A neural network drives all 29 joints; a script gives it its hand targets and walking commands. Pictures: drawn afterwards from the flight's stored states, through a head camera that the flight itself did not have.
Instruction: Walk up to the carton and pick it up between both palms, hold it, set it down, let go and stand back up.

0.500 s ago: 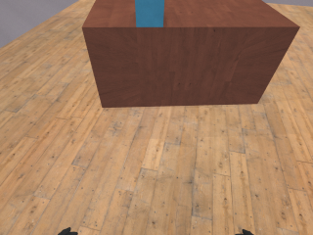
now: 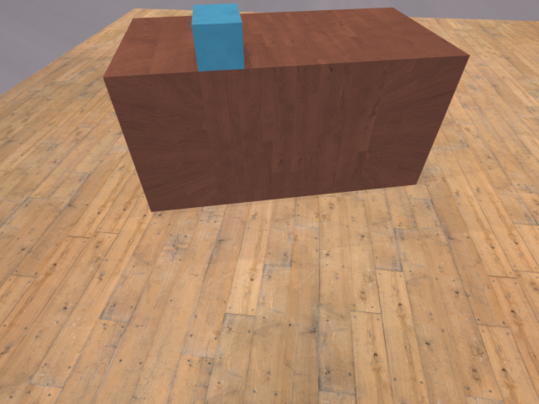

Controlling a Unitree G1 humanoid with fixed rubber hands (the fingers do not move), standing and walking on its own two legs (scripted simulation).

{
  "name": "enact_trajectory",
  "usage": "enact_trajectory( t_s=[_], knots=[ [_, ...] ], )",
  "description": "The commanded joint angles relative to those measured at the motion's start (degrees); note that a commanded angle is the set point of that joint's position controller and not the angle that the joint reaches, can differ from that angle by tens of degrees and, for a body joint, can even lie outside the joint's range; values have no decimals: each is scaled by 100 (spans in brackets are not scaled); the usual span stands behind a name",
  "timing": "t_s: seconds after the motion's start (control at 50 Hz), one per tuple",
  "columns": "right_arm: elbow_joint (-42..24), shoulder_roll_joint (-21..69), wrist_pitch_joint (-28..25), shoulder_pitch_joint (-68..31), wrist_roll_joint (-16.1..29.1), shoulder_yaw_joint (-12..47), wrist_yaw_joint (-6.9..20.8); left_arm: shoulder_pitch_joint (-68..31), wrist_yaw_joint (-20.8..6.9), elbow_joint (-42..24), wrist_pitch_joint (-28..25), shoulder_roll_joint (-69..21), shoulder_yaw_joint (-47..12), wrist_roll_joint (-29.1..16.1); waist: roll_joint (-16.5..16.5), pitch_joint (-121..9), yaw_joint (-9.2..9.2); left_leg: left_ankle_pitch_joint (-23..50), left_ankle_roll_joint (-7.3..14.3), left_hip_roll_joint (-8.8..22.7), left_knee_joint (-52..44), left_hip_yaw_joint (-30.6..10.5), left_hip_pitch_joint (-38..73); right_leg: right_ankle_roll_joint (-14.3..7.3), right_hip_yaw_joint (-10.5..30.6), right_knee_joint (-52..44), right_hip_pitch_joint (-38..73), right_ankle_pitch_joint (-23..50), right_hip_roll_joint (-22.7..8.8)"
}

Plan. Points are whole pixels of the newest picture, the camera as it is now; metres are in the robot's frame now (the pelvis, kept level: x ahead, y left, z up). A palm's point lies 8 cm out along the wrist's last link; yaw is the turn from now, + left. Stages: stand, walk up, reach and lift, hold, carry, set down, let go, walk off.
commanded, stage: walk up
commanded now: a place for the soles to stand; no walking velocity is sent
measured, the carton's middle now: (218, 36) +1.47 +0.11 +0.04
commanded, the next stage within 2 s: none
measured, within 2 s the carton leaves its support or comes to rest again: neither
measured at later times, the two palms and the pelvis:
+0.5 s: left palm out of the picture +0.14 +0.28 -0.13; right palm (375, 288) +0.36 -0.23 -0.09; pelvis +0.20 +0.01 -0.01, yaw +4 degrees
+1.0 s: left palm (147, 220) +0.58 +0.25 -0.09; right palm (380, 269) +0.43 -0.27 -0.13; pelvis +0.44 +0.00 -0.02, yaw +3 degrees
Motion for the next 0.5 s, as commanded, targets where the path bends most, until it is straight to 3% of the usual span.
enact_trajectory(
  t_s=[0.0,0.02,0.04,0.06,0.08,0.1,0.14,0.16,0.18,0.24,0.32,0.4,0.44,0.46,0.48],
  knots=[
    [-485,-825,-45,-1014,52,-240,70,1074,107,-202,-215,491,336,8,165,345,947,-2293,662,314,-75,-393,-2443,-42,-562,-847,2568,885,335],
    [-467,-497,1,-753,39,-131,105,1576,209,-42,-217,718,451,74,-592,110,1141,-2484,486,23,1267,-59,-2985,-84,-393,-905,3277,287,280],
    [-684,53,22,-661,56,94,162,2115,333,-39,-239,1204,528,208,-1995,28,1404,-2082,208,-474,3590,148,-3656,-392,1737,-1998,3244,-1705,-931],
    [-938,-82,74,-528,97,53,146,1735,447,-241,-269,1557,422,271,-1252,467,1060,-1552,84,-515,4062,-832,-4025,-1052,4470,-3396,2403,-3592,-2219],
    [-1077,-480,156,-829,43,-52,106,1252,529,-194,-249,1704,464,152,-689,969,855,-1134,38,-29,4348,-1051,-4168,-1576,5016,-3909,1653,-4332,-2672],
    [-1074,-654,200,-862,25,-125,104,802,547,-182,-259,1518,362,98,-530,1333,657,-599,-45,82,4514,-1052,-4311,-1588,4607,-3876,1410,-4004,-2555],
    [-867,-688,162,-498,30,-163,136,444,525,-183,-338,1161,183,148,-413,1420,485,56,-181,236,3981,-967,-3871,-1344,3109,-3500,1132,-2307,-2006],
    [-785,-649,123,-331,55,-186,178,320,502,-108,-378,1048,124,146,-540,1363,387,276,-225,258,3628,-973,-3399,-1154,2448,-3522,774,-1730,-1702],
    [-774,-569,117,-241,78,-183,237,295,490,0,-409,1005,90,148,-654,1278,328,430,-260,216,3547,-892,-3095,-1133,2048,-3557,564,-1330,-1525],
    [-893,-401,132,-469,139,-147,324,344,473,212,-457,967,61,125,-787,1328,304,885,-288,220,2980,-765,-3123,-1238,1342,-3609,696,-510,-1367],
    [-1170,-230,47,-1197,109,-102,320,702,404,372,-460,975,28,85,-686,1174,575,1519,-163,180,1451,-417,-2876,-1082,535,-3340,1372,768,-1089],
    [-1269,-107,-32,-1359,73,-170,283,845,397,379,-378,1183,52,81,-683,956,669,1565,40,32,706,-115,-1900,-1138,377,-3052,1450,1213,-1337],
    [-1198,-159,-76,-984,63,-235,203,827,400,332,-299,1205,38,110,-568,867,482,1263,138,-100,407,-52,-1395,-1058,353,-2525,1599,1650,-1431],
    [-1066,-272,-123,-425,40,-301,137,764,398,291,-255,1160,1,115,-293,632,171,1220,224,-281,185,25,-624,-927,91,-1641,1430,2099,-1271],
    [-825,-548,-171,432,3,-398,55,975,395,264,-217,926,-97,136,241,15,-158,945,374,-438,231,-32,554,-693,-294,-95,1111,2292,-839]
  ],
)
